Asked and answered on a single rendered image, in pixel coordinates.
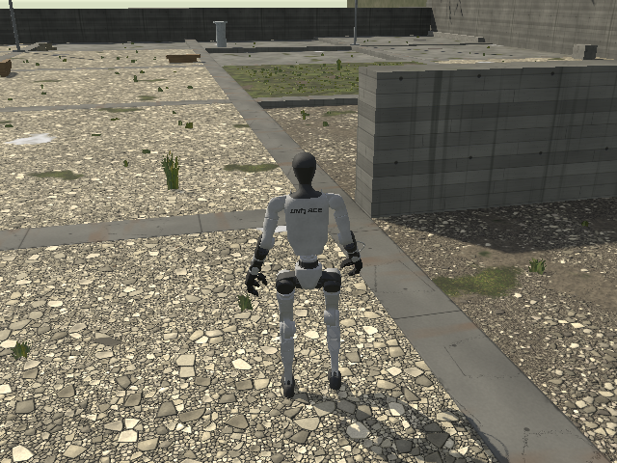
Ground robot left upper arm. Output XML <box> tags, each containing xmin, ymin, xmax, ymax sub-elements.
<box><xmin>259</xmin><ymin>195</ymin><xmax>286</xmax><ymax>250</ymax></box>

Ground right robot forearm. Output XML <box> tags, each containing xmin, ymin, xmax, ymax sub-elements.
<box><xmin>343</xmin><ymin>231</ymin><xmax>361</xmax><ymax>262</ymax></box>

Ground right robot hand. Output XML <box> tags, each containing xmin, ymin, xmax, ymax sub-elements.
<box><xmin>340</xmin><ymin>259</ymin><xmax>362</xmax><ymax>276</ymax></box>

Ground robot right thigh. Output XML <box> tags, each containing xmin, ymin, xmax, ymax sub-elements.
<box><xmin>322</xmin><ymin>268</ymin><xmax>341</xmax><ymax>327</ymax></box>

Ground robot right foot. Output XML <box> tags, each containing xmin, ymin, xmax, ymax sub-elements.
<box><xmin>328</xmin><ymin>369</ymin><xmax>341</xmax><ymax>390</ymax></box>

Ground left robot forearm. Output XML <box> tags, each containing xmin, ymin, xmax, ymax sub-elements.
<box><xmin>249</xmin><ymin>235</ymin><xmax>269</xmax><ymax>275</ymax></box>

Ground robot right upper arm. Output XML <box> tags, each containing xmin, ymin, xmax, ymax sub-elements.
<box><xmin>326</xmin><ymin>193</ymin><xmax>354</xmax><ymax>245</ymax></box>

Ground left robot hand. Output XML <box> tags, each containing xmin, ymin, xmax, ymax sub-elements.
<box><xmin>245</xmin><ymin>270</ymin><xmax>267</xmax><ymax>296</ymax></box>

